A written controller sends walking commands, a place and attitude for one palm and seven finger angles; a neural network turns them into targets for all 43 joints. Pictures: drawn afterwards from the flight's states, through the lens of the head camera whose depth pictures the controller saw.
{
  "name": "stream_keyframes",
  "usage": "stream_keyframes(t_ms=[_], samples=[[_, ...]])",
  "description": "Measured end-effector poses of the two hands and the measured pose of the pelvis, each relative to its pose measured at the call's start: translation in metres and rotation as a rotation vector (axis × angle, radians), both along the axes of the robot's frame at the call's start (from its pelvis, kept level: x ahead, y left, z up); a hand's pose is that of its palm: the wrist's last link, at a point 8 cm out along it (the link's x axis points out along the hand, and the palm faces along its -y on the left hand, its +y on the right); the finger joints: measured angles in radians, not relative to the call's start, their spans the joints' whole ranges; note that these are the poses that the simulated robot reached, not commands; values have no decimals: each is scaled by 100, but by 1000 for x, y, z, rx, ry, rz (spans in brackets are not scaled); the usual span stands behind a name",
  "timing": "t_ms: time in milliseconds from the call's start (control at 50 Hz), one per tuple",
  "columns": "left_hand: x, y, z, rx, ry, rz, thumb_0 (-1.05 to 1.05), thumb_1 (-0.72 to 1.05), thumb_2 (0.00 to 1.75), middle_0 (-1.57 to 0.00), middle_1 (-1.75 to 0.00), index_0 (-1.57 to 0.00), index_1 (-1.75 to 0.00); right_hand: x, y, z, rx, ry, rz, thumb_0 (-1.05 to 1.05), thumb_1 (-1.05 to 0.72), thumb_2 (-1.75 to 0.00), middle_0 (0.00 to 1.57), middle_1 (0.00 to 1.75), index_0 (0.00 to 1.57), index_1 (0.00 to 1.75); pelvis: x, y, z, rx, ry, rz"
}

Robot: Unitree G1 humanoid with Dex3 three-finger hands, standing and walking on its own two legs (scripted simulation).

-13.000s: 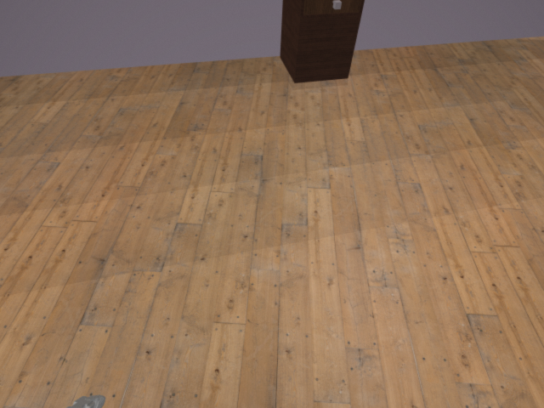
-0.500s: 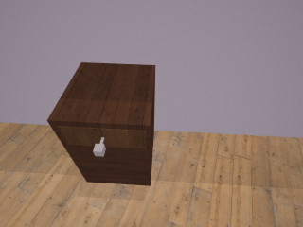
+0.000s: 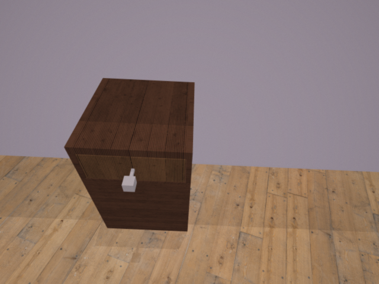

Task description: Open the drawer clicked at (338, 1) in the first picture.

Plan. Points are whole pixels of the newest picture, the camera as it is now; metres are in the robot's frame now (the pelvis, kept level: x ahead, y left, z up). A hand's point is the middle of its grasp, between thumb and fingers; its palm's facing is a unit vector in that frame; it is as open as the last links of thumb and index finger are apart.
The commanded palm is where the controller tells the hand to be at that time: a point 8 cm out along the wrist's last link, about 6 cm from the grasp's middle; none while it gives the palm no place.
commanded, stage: look again from close up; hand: left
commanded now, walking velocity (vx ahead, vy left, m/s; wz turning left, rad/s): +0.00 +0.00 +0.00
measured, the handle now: (130, 178) +0.51 +0.24 -0.22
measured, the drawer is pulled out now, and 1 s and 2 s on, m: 0.00 0.00 0.00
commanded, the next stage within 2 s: raise the hand with hooked fingers in 0.04 s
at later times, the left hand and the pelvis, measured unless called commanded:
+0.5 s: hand (106, 263) +0.18 +0.19 -0.05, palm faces -0.01 -0.25 -0.97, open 8.2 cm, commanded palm +0.14 +0.22 -0.02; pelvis -0.02 +0.01 -0.04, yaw -4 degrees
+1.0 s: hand (103, 237) +0.22 +0.19 -0.01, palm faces -0.04 -0.10 -0.99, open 11.2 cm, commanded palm +0.20 +0.21 +0.05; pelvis -0.01 -0.04 -0.02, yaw -1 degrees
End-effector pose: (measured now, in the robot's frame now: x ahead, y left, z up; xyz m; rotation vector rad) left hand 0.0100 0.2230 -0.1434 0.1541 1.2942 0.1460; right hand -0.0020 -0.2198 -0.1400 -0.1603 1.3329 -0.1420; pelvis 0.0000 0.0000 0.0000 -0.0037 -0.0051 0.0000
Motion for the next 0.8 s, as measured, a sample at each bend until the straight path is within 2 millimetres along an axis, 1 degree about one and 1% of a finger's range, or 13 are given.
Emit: stream_keyframes(t_ms=[160, 180, 200, 260, 340, 400, 460, 520, 580, 620, 700, 740, 800], samples=[[-25, 6, -1, -5, 95, 12, 0, 91, 90, -20, -29, -20, -30, -22, 16, -1, 21, 85, -10, 0, -91, -90, 20, 30, 20, 30, 2, 9, 1, -4, 11, 0], [-18, 7, 5, 11, 74, -38, 0, 91, 90, -20, -29, -20, -30, -19, 16, 0, 20, 59, -17, 0, -91, -90, 20, 30, 20, 30, 1, 11, 1, -5, 17, -6], [-2, 10, 16, 50, -17, -95, 1, 91, 90, -21, -30, -20, -30, -12, 15, 2, 7, -2, -12, 1, -91, -90, 20, 30, 20, 30, 0, 12, 0, -1, 22, -14], [58, 23, 67, 259, -330, -235, 2, 90, 89, -21, -31, -21, -32, 17, 4, 6, -39, -215, -28, 2, -92, -90, 21, 30, 20, 30, -3, 15, -6, 26, 49, -13], [135, 23, 127, 622, -650, -539, 2, 85, 87, -21, -34, -21, -35, 75, -13, 7, -62, -436, 27, 2, -92, -90, 21, 30, 20, 30, -13, 18, -17, 18, 107, -7], [165, 8, 152, 877, -808, -725, 1, 79, 85, -21, -37, -21, -38, 124, -22, 20, -62, -564, 54, 2, -91, -90, 20, 30, 20, 30, -17, 16, -27, 17, 149, -42], [163, -13, 151, 973, -879, -833, 1, 73, 82, -21, -41, -21, -42, 167, -26, 40, -46, -660, 90, 1, -91, -90, 20, 30, 20, 30, -19, 11, -34, 24, 170, -69], [141, -26, 136, 998, -873, -893, 0, 66, 80, -22, -45, -22, -46, 203, -24, 58, -37, -718, 163, 1, -91, -90, 20, 30, 19, 30, -20, 4, -40, 30, 181, -66], [118, -24, 123, 1058, -830, -914, 0, 59, 77, -23, -50, -23, -51, 229, -17, 66, -36, -741, 256, 1, -91, -90, 20, 30, 19, 30, -21, -6, -47, 29, 193, -48], [111, -17, 122, 1114, -804, -909, 0, 53, 75, -24, -53, -24, -54, 242, -11, 65, -30, -743, 307, 1, -91, -90, 20, 30, 19, 30, -22, -12, -51, 22, 194, -30], [119, -2, 139, 1213, -799, -848, 0, 43, 70, -26, -59, -26, -60, 250, 3, 55, 12, -728, 348, 1, -91, -90, 20, 30, 20, 30, -24, -21, -55, 8, 173, 7], [130, 0, 152, 1232, -805, -820, 0, 38, 68, -26, -62, -26, -63, 245, 9, 47, 45, -707, 341, 1, -91, -90, 20, 30, 20, 30, -25, -25, -53, 5, 157, 19], [150, -7, 168, 1211, -806, -820, 0, 31, 65, -27, -67, -27, -67, 227, 13, 37, 92, -650, 308, 1, -91, -90, 20, 30, 20, 30, -23, -30, -45, 11, 137, 20]])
